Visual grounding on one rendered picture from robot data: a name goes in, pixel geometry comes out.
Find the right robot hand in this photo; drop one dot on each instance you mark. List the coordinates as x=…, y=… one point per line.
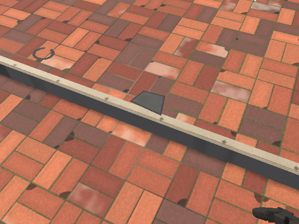
x=275, y=215

